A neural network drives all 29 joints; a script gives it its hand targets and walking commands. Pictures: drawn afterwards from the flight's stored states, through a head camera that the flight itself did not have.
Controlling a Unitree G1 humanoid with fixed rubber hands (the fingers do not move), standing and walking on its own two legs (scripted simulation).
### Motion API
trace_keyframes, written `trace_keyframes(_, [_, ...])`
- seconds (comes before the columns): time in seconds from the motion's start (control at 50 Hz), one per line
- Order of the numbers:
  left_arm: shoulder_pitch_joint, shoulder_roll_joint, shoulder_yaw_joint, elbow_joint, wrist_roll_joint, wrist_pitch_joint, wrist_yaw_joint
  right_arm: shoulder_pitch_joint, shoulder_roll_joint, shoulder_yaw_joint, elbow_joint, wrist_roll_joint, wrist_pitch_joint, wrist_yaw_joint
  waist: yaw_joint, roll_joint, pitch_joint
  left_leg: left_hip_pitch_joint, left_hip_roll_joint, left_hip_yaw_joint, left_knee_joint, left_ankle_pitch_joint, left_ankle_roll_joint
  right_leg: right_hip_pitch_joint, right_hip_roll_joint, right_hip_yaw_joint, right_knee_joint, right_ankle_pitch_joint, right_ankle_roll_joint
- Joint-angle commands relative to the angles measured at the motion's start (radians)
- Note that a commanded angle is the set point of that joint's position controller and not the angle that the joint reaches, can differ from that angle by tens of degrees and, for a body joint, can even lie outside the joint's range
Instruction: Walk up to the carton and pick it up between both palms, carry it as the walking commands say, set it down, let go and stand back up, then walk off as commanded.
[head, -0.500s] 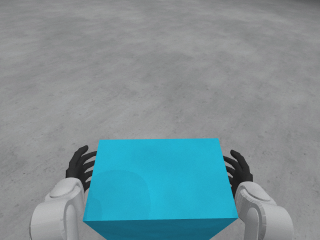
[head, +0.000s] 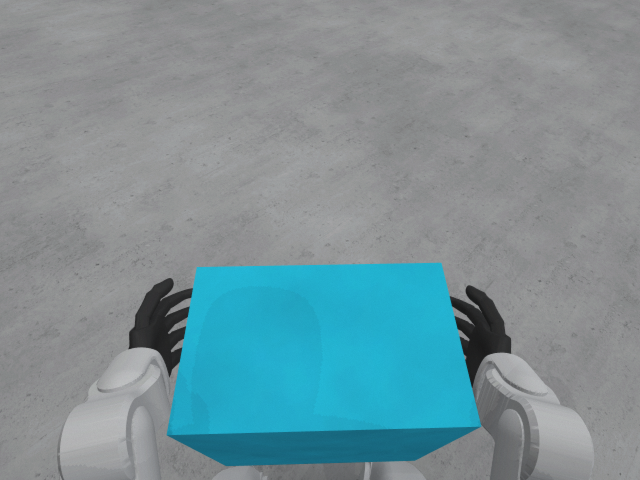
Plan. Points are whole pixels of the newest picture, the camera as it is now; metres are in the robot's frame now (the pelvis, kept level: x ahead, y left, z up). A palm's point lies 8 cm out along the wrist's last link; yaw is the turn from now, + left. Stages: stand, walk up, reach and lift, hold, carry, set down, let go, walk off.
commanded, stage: carry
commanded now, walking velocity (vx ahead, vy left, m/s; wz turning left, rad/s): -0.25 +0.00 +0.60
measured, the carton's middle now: (320, 377) +0.24 -0.01 +0.01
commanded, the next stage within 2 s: none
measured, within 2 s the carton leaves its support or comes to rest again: neither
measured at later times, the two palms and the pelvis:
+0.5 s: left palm out of the picture +0.07 +0.19 +0.13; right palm (500, 441) +0.14 -0.15 +0.12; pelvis -0.12 -0.03 +0.03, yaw +15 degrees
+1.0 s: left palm out of the picture -0.18 +0.25 +0.12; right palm out of the picture +0.00 -0.05 +0.12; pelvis -0.29 -0.03 +0.03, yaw +32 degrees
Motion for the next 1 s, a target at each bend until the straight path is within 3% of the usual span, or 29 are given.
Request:
trace_keyframes(0.0, [-0.402,-0.692,-0.791,-0.090,-0.289,0.012,-0.076,-0.366,0.662,0.742,-0.106,0.278,0.000,0.113,-0.006,0.299,-0.181,-0.033,0.344,-0.542,-0.600,-0.084,0.131,0.037,0.077,0.187,0.370,-0.227,0.055])
trace_keyframes(0.02, [-0.406,-0.718,-0.798,-0.070,-0.299,0.007,-0.081,-0.394,0.670,0.744,-0.114,0.276,-0.005,0.114,0.001,0.231,-0.190,-0.029,0.321,-0.481,-0.591,-0.082,0.121,0.032,0.078,0.216,0.424,-0.202,0.050])
trace_keyframes(0.08, [-0.381,-0.770,-0.809,-0.066,-0.335,-0.015,-0.096,-0.387,0.727,0.765,-0.121,0.281,-0.031,0.109,0.012,0.126,-0.293,0.147,0.235,-0.337,-0.477,0.225,0.077,0.063,0.092,0.242,0.353,-0.163,0.053])
trace_keyframes(0.1, [-0.367,-0.771,-0.808,-0.068,-0.337,-0.020,-0.096,-0.370,0.729,0.769,-0.124,0.275,-0.035,0.106,0.012,0.119,-0.311,0.211,0.221,-0.340,-0.458,0.309,0.071,0.073,0.101,0.240,0.256,-0.180,0.055])
trace_keyframes(0.16, [-0.322,-0.731,-0.800,-0.070,-0.330,-0.021,-0.085,-0.317,0.692,0.763,-0.116,0.257,-0.034,0.099,0.001,0.181,-0.351,0.346,0.216,-0.393,-0.461,0.499,0.073,0.126,0.154,0.225,0.014,-0.239,0.066])
trace_keyframes(0.22, [-0.274,-0.679,-0.776,-0.057,-0.317,-0.005,-0.074,-0.293,0.646,0.755,-0.094,0.246,-0.021,0.092,0.002,0.193,-0.378,0.374,0.185,-0.400,-0.444,0.527,0.049,0.240,0.168,0.191,-0.248,-0.168,0.077])
trace_keyframes(0.26, [-0.257,-0.649,-0.757,-0.047,-0.307,0.004,-0.073,-0.295,0.627,0.758,-0.079,0.242,-0.011,0.086,0.009,0.155,-0.353,0.205,0.140,-0.351,-0.432,0.364,-0.010,0.424,0.098,0.210,-0.464,-0.039,0.063])
trace_keyframes(0.28, [-0.258,-0.634,-0.750,-0.047,-0.303,0.007,-0.076,-0.282,0.630,0.760,-0.073,0.238,-0.007,0.081,0.004,0.047,-0.313,0.081,0.082,-0.285,-0.373,0.218,-0.033,0.482,-0.015,0.279,-0.506,0.030,0.044])
trace_keyframes(0.3, [-0.271,-0.623,-0.740,-0.033,-0.286,-0.003,-0.076,-0.346,0.620,0.776,-0.112,0.250,-0.003,0.086,0.026,-0.311,-0.261,-0.045,-0.054,-0.104,-0.111,-0.105,-0.090,0.384,-0.267,0.478,-0.491,0.319,-0.095])
trace_keyframes(0.32, [-0.322,-0.653,-0.765,-0.075,-0.310,-0.007,-0.081,-0.391,0.642,0.776,-0.122,0.257,-0.009,0.088,0.018,-0.249,-0.186,-0.129,-0.016,-0.047,0.200,-0.240,-0.091,0.304,-0.348,0.410,-0.457,0.639,-0.153])
trace_keyframes(0.34, [-0.321,-0.657,-0.754,-0.080,-0.303,-0.008,-0.085,-0.407,0.668,0.787,-0.116,0.277,-0.013,0.089,0.018,-0.123,-0.163,-0.128,0.000,-0.079,0.356,-0.244,-0.086,0.276,-0.307,0.345,-0.437,0.742,-0.136])
trace_keyframes(0.36, [-0.323,-0.647,-0.745,-0.098,-0.292,-0.010,-0.086,-0.435,0.681,0.809,-0.131,0.293,-0.015,0.089,0.017,-0.071,-0.160,-0.109,0.001,-0.097,0.453,-0.222,-0.083,0.262,-0.261,0.283,-0.408,0.766,-0.118])
trace_keyframes(0.42, [-0.306,-0.601,-0.717,-0.126,-0.283,-0.011,-0.082,-0.402,0.682,0.845,-0.136,0.308,-0.004,0.075,0.007,-0.143,-0.174,-0.166,0.010,-0.031,0.396,-0.160,-0.096,0.412,-0.171,0.180,-0.336,0.895,-0.076])
trace_keyframes(0.48, [-0.271,-0.582,-0.712,-0.114,-0.271,0.002,-0.072,-0.361,0.653,0.842,-0.133,0.301,0.010,0.060,0.011,-0.202,-0.231,-0.111,-0.006,0.030,0.212,-0.180,-0.090,0.488,-0.166,0.163,-0.284,1.010,-0.079])
trace_keyframes(0.54, [-0.256,-0.582,-0.720,-0.120,-0.265,0.009,-0.063,-0.334,0.636,0.825,-0.125,0.302,0.018,0.058,0.026,-0.251,-0.286,-0.024,-0.023,0.057,0.029,-0.158,-0.073,0.530,-0.197,0.166,-0.243,1.045,-0.070])
trace_keyframes(0.58, [-0.261,-0.592,-0.740,-0.125,-0.273,0.010,-0.058,-0.322,0.632,0.813,-0.121,0.302,0.020,0.061,0.025,-0.252,-0.310,0.047,-0.026,0.071,-0.153,-0.108,-0.060,0.545,-0.210,0.157,-0.198,0.993,-0.050])
trace_keyframes(0.6, [-0.265,-0.589,-0.747,-0.120,-0.275,0.011,-0.056,-0.311,0.628,0.804,-0.110,0.295,0.020,0.063,0.013,-0.211,-0.318,0.131,-0.025,0.073,-0.313,0.010,-0.056,0.512,-0.204,0.132,-0.150,0.912,-0.016])
trace_keyframes(0.62, [-0.272,-0.576,-0.750,-0.112,-0.277,0.013,-0.055,-0.300,0.622,0.786,-0.095,0.280,0.018,0.067,0.001,-0.126,-0.298,0.252,0.013,0.024,-0.447,0.159,-0.057,0.388,-0.185,0.116,-0.085,0.690,0.031])
trace_keyframes(0.64, [-0.280,-0.570,-0.758,-0.112,-0.283,0.014,-0.055,-0.289,0.614,0.769,-0.079,0.271,0.014,0.069,-0.001,0.041,-0.281,0.423,0.158,-0.133,-0.429,0.617,-0.031,0.165,-0.127,0.111,0.017,0.190,0.077])
trace_keyframes(0.66, [-0.297,-0.587,-0.786,-0.126,-0.308,0.018,-0.062,-0.241,0.598,0.746,-0.038,0.251,0.009,0.068,-0.006,0.408,-0.288,0.520,0.372,-0.435,-0.302,1.305,0.114,-0.095,0.019,0.093,0.189,-0.381,0.140])
trace_keyframes(0.68, [-0.305,-0.637,-0.804,-0.096,-0.316,0.008,-0.066,-0.270,0.622,0.740,-0.058,0.251,0.002,0.076,-0.002,0.316,-0.332,0.485,0.350,-0.372,-0.284,1.392,0.154,-0.048,0.015,0.217,0.342,-0.413,0.133])
trace_keyframes(0.72, [-0.380,-0.738,-0.834,-0.110,-0.362,-0.017,-0.092,-0.330,0.696,0.732,-0.079,0.259,-0.022,0.090,-0.002,0.182,-0.320,0.382,0.289,-0.292,-0.325,0.966,0.126,-0.050,0.020,0.281,0.404,-0.311,0.116])
trace_keyframes(0.76, [-0.405,-0.778,-0.847,-0.117,-0.378,-0.036,-0.101,-0.354,0.738,0.735,-0.087,0.270,-0.046,0.104,-0.003,0.171,-0.306,0.325,0.233,-0.275,-0.379,0.657,0.109,-0.036,0.048,0.280,0.420,-0.200,0.102])
trace_keyframes(0.8, [-0.396,-0.776,-0.848,-0.127,-0.372,-0.045,-0.097,-0.339,0.732,0.743,-0.097,0.268,-0.055,0.108,-0.003,0.145,-0.307,0.289,0.212,-0.313,-0.433,0.426,0.096,-0.018,0.076,0.281,0.385,-0.166,0.095])
trace_keyframes(0.94, [-0.342,-0.714,-0.804,-0.060,-0.321,-0.022,-0.077,-0.332,0.670,0.741,-0.069,0.253,-0.034,0.112,-0.004,0.198,-0.303,0.260,0.200,-0.453,-0.584,0.167,0.056,0.109,0.153,0.265,0.055,-0.169,0.076])
trace_keyframes(0.98, [-0.339,-0.713,-0.791,-0.047,-0.312,-0.020,-0.074,-0.352,0.674,0.744,-0.065,0.258,-0.029,0.112,-0.001,0.214,-0.309,0.236,0.177,-0.452,-0.642,0.093,0.015,0.192,0.181,0.245,-0.069,-0.167,0.066])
